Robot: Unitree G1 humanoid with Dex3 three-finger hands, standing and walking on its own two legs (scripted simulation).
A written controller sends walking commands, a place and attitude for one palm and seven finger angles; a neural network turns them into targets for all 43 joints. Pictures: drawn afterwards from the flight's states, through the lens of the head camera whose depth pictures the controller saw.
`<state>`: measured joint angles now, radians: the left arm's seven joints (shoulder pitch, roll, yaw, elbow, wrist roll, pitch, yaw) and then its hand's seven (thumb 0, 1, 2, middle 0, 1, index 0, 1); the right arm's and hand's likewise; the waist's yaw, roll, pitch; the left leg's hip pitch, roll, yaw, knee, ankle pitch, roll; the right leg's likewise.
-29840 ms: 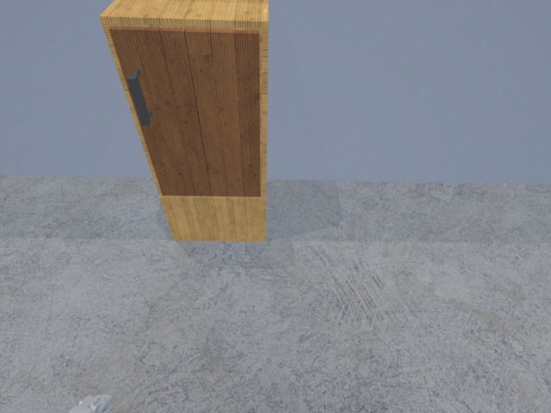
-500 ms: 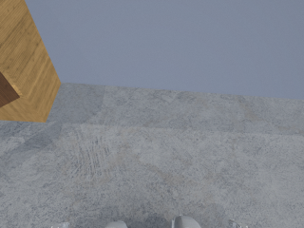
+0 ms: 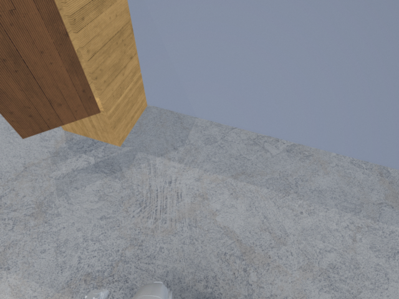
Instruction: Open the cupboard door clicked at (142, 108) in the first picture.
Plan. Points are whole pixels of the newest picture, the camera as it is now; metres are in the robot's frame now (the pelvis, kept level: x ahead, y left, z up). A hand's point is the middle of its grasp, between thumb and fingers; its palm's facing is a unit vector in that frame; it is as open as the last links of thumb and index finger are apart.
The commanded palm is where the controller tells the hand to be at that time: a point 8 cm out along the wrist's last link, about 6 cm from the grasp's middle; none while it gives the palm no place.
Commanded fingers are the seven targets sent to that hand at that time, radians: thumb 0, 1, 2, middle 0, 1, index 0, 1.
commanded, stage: turn to face it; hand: left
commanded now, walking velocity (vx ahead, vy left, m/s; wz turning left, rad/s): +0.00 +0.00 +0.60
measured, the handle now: out of the picture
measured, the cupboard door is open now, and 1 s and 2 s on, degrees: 48 48 48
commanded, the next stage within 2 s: take the last steps up to it in 0.84 s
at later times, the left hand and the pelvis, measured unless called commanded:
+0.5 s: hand out of the picture +0.06 +0.23 -0.16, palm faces +0.30 -0.91 -0.29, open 7.4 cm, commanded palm none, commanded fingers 0.00 0.90 0.90 -0.20 -0.30 -0.20 -0.30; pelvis +0.01 -0.01 -0.01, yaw +17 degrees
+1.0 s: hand out of the picture -0.04 +0.22 -0.18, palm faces +0.50 -0.84 -0.21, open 7.4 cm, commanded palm none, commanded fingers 0.00 0.90 0.90 -0.20 -0.30 -0.20 -0.30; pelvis +0.01 +0.01 +0.00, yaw +28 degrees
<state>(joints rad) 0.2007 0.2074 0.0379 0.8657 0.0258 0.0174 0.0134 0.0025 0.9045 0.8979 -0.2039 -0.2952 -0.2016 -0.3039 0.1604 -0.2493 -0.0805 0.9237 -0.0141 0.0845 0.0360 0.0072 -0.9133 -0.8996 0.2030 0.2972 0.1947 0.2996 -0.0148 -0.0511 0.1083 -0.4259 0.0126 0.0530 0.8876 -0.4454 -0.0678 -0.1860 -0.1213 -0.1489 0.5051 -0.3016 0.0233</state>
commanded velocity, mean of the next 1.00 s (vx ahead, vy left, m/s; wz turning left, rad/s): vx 0.02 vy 0.01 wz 0.41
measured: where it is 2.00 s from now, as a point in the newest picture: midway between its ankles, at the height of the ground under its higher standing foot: (158, 295)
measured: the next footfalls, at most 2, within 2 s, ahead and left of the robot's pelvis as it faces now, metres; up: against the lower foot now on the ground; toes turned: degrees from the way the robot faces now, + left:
left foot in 0.08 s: +0.05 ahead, +0.13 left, +0.00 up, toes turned +7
right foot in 0.46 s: +0.08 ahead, -0.13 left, +0.00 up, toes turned +15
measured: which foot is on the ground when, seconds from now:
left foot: up 0.00-0.06, down 0.08-0.46, up 0.48-0.74, down 0.76-1.00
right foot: down 0.00-0.08, up 0.10-0.44, down 0.46-0.76, up 0.78-1.00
